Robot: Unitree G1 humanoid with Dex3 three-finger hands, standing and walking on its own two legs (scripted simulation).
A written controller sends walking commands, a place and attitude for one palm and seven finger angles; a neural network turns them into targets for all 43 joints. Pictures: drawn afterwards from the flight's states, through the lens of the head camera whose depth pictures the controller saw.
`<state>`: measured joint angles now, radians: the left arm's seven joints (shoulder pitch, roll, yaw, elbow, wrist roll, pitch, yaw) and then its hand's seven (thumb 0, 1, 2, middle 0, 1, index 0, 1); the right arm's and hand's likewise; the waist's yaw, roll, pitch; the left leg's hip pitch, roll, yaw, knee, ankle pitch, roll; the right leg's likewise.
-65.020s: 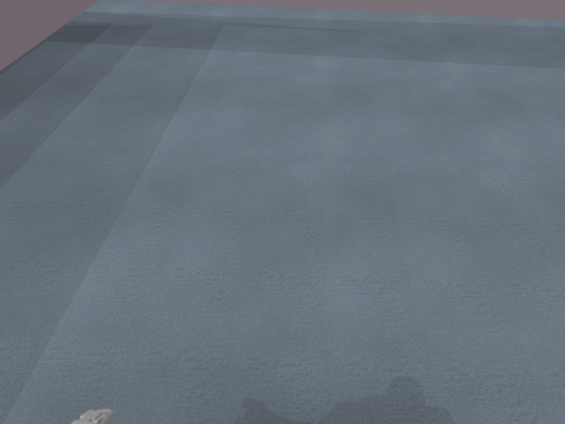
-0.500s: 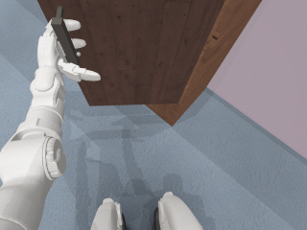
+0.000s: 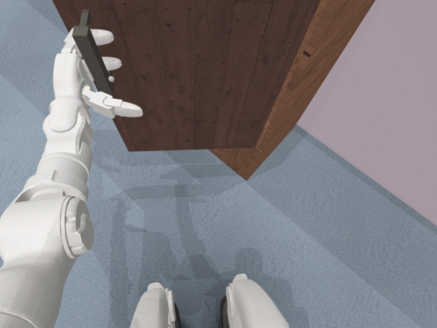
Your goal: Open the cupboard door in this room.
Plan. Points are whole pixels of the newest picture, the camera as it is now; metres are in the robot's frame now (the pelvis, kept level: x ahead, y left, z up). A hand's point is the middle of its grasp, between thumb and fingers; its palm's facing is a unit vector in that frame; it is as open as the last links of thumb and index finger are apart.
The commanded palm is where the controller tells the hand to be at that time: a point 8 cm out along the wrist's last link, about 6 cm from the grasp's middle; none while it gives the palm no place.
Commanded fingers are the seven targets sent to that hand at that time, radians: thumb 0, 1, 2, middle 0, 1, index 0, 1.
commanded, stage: close the thumb around the handle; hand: left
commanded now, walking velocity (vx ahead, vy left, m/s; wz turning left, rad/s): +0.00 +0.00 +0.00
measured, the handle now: (97, 56) +0.59 +0.15 +0.07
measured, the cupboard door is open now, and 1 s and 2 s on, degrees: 45 47 86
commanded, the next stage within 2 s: pull the door open along its arc in 0.68 s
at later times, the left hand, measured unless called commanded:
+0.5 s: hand (109, 80) +0.53 +0.13 +0.07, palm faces -0.03 -1.00 -0.02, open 7.2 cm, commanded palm +0.51 +0.18 +0.07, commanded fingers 0.00 0.90 0.90 -0.40 -1.35 -0.40 -1.35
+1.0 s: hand (110, 83) +0.53 +0.13 +0.07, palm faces -0.04 -1.00 -0.02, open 5.5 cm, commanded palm +0.48 +0.18 +0.07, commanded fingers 0.00 0.90 0.90 -0.40 -1.35 -0.40 -1.35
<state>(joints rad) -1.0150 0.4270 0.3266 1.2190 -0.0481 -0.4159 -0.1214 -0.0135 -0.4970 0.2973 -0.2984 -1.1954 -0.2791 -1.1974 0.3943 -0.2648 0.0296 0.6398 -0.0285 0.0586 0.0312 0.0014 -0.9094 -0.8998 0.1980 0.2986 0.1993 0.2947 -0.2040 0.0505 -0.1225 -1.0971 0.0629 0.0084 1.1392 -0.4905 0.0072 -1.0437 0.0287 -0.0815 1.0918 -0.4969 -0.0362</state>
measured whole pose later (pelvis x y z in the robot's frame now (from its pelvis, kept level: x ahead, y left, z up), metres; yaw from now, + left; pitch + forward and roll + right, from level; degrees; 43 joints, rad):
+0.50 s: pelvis +0.00 +0.00 +0.00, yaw +0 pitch +25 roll -3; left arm -0.99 0.41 0.32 1.22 -0.05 -0.43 -0.12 0.00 0.48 0.72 -0.36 -1.30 -0.35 -1.30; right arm 0.39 -0.26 0.03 0.64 -0.03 0.06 0.03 0.00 -0.91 -0.90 0.20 0.30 0.20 0.29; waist -0.20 0.05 -0.13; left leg -1.08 0.06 0.01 1.13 -0.49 0.01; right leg -1.02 0.03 -0.08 1.08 -0.50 -0.03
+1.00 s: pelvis +0.00 +0.01 +0.00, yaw -1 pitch +25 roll -2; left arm -0.94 0.40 0.33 1.14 -0.06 -0.41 -0.12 0.01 0.76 0.81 -0.38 -1.34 -0.37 -1.35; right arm 0.41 -0.26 0.03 0.62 -0.02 0.08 0.03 0.00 -0.91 -0.90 0.20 0.30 0.20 0.29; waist -0.20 0.05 -0.13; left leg -1.07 0.06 0.03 1.13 -0.49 0.01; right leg -1.03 0.03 -0.06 1.08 -0.49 -0.03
